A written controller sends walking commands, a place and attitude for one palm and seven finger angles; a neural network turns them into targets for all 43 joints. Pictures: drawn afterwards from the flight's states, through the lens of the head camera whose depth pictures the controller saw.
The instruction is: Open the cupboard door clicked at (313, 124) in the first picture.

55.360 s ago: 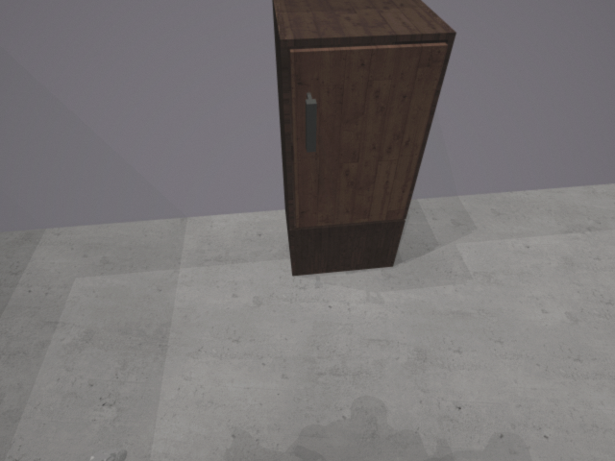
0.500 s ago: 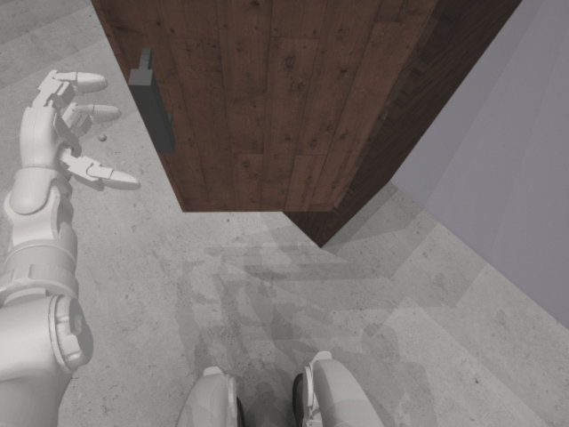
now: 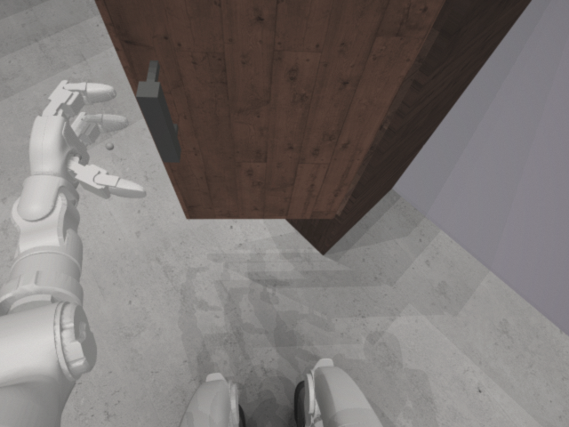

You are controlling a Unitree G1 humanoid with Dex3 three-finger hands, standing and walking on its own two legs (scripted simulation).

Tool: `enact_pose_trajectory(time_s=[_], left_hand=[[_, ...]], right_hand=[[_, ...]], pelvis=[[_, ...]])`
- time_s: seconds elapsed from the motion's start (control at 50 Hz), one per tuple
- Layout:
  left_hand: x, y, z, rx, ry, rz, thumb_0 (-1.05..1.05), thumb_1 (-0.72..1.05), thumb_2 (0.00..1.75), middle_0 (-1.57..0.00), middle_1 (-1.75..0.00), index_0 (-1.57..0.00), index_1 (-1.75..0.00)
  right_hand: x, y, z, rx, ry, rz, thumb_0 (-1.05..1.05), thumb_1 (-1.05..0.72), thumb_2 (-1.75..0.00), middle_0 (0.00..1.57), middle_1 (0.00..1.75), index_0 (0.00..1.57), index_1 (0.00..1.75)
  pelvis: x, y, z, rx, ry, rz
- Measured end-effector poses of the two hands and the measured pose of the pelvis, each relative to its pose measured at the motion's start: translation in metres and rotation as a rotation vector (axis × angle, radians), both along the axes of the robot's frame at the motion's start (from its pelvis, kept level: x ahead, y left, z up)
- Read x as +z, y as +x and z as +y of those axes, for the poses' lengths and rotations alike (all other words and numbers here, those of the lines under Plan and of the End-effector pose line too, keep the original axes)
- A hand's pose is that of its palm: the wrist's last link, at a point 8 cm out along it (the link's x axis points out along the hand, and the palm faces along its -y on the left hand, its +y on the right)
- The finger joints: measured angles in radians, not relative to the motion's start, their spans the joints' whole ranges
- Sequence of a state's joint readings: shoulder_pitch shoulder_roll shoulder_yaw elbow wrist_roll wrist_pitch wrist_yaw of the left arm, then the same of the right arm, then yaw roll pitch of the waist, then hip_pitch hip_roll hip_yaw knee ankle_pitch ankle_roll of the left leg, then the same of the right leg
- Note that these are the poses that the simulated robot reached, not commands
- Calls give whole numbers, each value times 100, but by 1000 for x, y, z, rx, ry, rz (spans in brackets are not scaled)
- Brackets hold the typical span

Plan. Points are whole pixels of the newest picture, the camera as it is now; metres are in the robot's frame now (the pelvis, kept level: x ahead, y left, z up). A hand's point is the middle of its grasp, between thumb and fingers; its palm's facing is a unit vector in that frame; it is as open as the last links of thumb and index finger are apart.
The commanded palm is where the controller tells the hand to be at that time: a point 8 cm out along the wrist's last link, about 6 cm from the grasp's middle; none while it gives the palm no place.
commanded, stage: move the hooked fingers beside the handle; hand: left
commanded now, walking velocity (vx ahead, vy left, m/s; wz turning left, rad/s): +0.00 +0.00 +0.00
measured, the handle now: (163, 114) +0.54 +0.15 +0.05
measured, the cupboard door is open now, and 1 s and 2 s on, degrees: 48 48 48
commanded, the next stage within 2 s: slide the fingers in behind the handle in 0.48 s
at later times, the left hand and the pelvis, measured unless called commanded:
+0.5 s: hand (102, 152) +0.47 +0.22 +0.05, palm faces +0.01 -1.00 -0.03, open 14.0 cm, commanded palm +0.45 +0.26 +0.05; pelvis -0.01 -0.01 +0.00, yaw +0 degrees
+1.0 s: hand (132, 148) +0.48 +0.18 +0.05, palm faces +0.00 -1.00 -0.02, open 14.0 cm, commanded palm +0.45 +0.23 +0.05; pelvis -0.01 +0.00 +0.00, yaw +0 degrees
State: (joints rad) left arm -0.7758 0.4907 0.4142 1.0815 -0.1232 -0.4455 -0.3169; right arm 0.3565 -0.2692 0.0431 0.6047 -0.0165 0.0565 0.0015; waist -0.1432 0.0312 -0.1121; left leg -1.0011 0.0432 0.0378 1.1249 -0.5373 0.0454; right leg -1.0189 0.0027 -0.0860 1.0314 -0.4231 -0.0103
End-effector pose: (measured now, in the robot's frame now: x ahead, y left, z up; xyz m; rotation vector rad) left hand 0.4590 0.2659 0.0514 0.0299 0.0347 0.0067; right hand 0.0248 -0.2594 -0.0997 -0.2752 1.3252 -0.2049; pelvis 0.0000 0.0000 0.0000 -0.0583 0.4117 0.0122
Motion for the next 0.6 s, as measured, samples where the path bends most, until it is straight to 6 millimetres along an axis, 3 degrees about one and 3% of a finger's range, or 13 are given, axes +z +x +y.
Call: enact_pose_trajectory(time_s=[0.6], left_hand=[[3,-12,6,-5,-6,-15,-1,-50,30,-30,-120,-30,-120]], right_hand=[[1,-4,-11,12,-25,-21,1,-90,-90,20,30,20,30]], pelvis=[[-2,-9,-5,2,3,-9]])
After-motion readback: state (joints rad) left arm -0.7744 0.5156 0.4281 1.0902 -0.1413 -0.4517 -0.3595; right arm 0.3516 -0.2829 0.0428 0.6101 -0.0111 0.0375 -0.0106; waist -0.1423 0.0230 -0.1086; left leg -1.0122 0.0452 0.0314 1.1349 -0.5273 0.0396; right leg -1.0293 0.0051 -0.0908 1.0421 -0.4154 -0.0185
